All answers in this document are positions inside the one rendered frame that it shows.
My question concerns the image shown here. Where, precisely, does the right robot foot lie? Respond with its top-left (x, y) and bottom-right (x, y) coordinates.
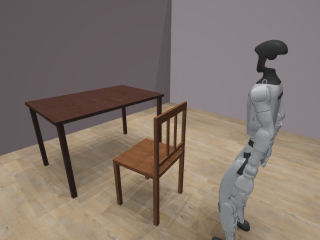
top-left (237, 218), bottom-right (250, 232)

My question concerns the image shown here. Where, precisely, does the robot right forearm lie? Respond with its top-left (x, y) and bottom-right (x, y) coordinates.
top-left (269, 119), bottom-right (283, 148)

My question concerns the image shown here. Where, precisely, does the robot left forearm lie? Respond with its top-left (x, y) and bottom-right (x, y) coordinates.
top-left (242, 130), bottom-right (271, 179)

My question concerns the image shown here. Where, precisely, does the table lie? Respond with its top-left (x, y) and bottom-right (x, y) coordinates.
top-left (24, 85), bottom-right (164, 199)

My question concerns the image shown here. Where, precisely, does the robot left upper arm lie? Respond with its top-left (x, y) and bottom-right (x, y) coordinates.
top-left (250, 84), bottom-right (275, 141)

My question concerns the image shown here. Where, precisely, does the chair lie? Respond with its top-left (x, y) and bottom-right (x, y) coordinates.
top-left (113, 101), bottom-right (187, 226)

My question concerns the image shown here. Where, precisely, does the left robot hand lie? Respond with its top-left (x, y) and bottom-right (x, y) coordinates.
top-left (231, 174), bottom-right (254, 204)

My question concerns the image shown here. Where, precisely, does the robot right upper arm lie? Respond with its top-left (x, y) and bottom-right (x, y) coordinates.
top-left (276, 97), bottom-right (286, 122)

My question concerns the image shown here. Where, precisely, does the robot right thigh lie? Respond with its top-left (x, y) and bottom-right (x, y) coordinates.
top-left (234, 146), bottom-right (245, 193)

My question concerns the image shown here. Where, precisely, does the right robot hand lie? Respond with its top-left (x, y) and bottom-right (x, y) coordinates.
top-left (261, 147), bottom-right (272, 168)

